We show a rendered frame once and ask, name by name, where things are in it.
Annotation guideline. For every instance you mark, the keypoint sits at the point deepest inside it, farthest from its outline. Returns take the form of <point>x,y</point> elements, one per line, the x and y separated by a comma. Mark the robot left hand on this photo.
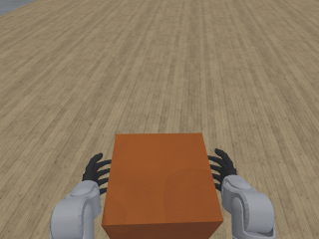
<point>92,173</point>

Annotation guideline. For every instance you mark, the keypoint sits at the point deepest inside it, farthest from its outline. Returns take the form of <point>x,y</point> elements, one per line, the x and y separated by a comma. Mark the robot right hand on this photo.
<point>226,168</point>

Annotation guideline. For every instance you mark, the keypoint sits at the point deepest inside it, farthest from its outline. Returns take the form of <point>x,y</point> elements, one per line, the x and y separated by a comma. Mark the left robot forearm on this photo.
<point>73,217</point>

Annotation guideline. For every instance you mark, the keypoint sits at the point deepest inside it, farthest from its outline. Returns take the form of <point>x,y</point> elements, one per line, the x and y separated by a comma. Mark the right robot forearm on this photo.
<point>252,213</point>

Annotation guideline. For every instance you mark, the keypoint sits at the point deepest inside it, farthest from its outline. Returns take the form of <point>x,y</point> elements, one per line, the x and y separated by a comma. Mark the carton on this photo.
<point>160,187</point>

